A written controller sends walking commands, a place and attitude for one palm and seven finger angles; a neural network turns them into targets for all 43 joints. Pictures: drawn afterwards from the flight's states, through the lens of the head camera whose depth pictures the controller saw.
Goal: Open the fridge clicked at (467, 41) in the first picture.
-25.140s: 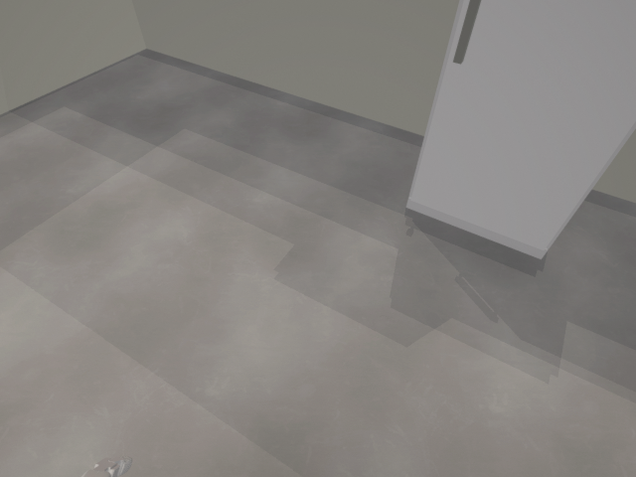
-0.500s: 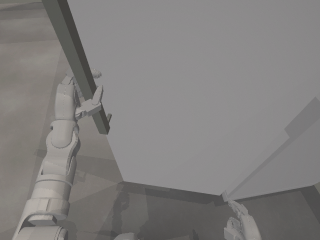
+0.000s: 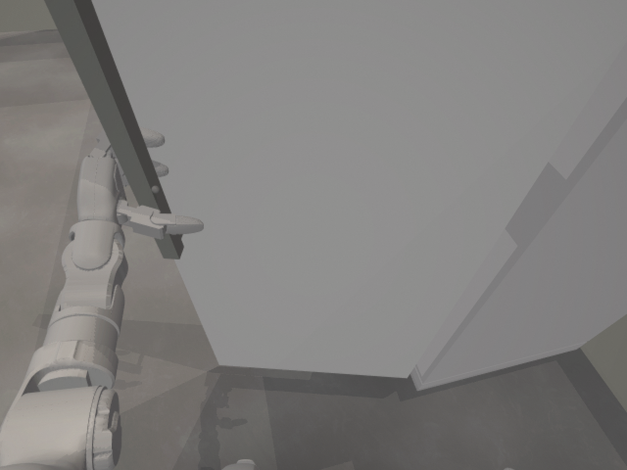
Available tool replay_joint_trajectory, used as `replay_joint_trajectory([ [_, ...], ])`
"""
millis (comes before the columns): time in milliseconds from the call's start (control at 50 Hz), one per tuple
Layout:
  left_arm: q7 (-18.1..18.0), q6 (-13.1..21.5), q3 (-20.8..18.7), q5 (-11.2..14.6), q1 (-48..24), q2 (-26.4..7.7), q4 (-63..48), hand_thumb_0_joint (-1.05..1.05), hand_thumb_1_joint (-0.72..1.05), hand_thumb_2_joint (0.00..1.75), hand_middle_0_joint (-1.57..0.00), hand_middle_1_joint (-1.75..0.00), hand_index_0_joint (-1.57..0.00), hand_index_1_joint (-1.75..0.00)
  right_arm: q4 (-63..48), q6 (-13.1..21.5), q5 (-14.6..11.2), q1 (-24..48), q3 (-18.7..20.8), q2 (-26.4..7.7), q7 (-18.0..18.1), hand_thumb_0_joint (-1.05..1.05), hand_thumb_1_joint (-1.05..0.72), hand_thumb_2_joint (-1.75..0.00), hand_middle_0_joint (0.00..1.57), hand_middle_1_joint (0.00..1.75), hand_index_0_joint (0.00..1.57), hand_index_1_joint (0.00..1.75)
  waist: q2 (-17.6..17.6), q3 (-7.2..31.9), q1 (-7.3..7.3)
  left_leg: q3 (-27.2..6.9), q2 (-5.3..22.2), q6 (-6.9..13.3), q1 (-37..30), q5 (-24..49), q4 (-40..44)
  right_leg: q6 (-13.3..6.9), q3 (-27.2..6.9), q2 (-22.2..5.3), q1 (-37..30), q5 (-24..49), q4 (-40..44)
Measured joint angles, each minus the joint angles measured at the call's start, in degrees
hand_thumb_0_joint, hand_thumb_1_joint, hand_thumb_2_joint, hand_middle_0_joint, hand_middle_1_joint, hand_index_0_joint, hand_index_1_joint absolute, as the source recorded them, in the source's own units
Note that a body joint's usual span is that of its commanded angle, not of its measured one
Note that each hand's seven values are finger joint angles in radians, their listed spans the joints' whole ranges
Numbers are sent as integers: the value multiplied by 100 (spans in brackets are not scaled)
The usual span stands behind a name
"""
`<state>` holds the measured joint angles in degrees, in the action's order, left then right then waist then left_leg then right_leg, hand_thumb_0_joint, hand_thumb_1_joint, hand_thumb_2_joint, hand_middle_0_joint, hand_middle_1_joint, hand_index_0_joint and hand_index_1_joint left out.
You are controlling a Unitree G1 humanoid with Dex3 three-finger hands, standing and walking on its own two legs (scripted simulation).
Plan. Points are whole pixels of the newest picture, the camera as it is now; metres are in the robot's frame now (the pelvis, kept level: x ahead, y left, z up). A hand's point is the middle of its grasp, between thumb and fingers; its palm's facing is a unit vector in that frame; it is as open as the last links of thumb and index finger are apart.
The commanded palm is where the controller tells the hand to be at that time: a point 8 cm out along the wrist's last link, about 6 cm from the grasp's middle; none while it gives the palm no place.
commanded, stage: loosen the grip on the handle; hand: left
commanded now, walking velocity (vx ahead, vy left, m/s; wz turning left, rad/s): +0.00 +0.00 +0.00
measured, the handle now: (130, 118) +0.45 +0.23 +0.21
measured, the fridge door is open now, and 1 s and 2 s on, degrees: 73 69 69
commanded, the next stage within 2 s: slip the hand off the handle in 0.18 s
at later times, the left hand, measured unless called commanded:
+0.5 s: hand (126, 188) +0.43 +0.26 +0.12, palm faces +0.26 -0.95 -0.17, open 14.6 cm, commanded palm +0.39 +0.30 +0.14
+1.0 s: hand (82, 205) +0.39 +0.30 +0.13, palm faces +0.22 -0.96 -0.17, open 14.7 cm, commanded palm +0.35 +0.33 +0.14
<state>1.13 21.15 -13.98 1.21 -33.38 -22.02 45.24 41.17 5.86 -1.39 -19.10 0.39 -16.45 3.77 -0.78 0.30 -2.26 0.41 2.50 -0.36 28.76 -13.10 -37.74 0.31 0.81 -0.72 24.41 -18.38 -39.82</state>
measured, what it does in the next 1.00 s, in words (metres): shifts its weight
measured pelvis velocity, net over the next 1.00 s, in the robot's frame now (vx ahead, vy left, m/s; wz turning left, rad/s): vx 0.05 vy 0.02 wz -0.02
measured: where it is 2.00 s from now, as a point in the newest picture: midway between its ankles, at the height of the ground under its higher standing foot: outside the picture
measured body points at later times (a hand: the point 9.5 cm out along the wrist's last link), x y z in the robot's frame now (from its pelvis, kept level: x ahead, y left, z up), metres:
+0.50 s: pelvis +0.05 +0.01 +0.00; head +0.08 +0.02 +0.45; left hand +0.41 +0.31 +0.14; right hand +0.18 -0.24 -0.09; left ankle +0.08 +0.13 -0.72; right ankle +0.03 -0.12 -0.72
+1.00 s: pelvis +0.05 +0.02 +0.00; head +0.06 +0.02 +0.45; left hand +0.37 +0.35 +0.14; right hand +0.18 -0.23 -0.10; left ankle +0.08 +0.13 -0.72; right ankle +0.03 -0.12 -0.72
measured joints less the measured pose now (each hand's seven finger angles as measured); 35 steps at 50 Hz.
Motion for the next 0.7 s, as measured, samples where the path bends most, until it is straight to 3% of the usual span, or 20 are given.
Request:
replay_joint_trajectory([
  [100, 129, -20, -166, 161, 292, -132, -239, -1, -46, 25, -39, -131, -34, -128, 59, 25, -2, -123, -28, 63, 68, 1, -91, -90, 20, 30, 20, 30, 73, 68, 0, -154, -40, 5, 65, -9, -66, -20, -119, 139, 84, 14, 20],
  [240, 92, -146, -187, 321, 753, 73, -796, -1, -53, 21, -34, -124, -29, -120, -19, 105, 30, -25, -77, 166, 77, 1, -91, -90, 20, 30, 20, 30, 181, 181, 8, -135, -30, -66, 20, -161, -138, 9, -161, 152, -3, -96, 62],
  [320, 80, -196, -211, 300, 942, 190, -1065, -1, -54, 21, -32, -121, -27, -118, -144, 108, 60, 166, -108, 209, 55, 1, -91, -90, 20, 30, 20, 30, 187, 256, 48, -101, -56, -46, 23, -254, -171, 43, -192, 121, -10, -167, 60],
  [440, 132, -409, -502, 245, 1125, 90, -1298, -1, -55, 20, -30, -118, -26, -116, -388, 7, 82, 437, -119, 263, 27, 1, -91, -90, 20, 30, 20, 30, 110, 323, 117, -57, -81, -12, 96, -390, -259, 73, -232, 92, 52, -275, 15],
  [600, 522, -495, -637, 485, 1699, -31, -2006, -1, -55, 20, -26, -116, -26, -116, -490, -65, 43, 437, -57, 208, 15, 1, -91, -90, 20, 30, 20, 30, 126, 434, 318, -123, -120, 36, 76, -597, -418, 123, -160, 58, -101, -400, 66],
  [700, 761, -703, -606, 596, 1755, -47, -2134, -1, -55, 20, -26, -116, -26, -116, -465, -96, 9, 482, -81, 201, 61, 1, -91, -90, 20, 30, 20, 30, 148, 419, 362, -179, -159, 62, 86, -637, -485, 145, -101, 26, -151, -429, 70],
])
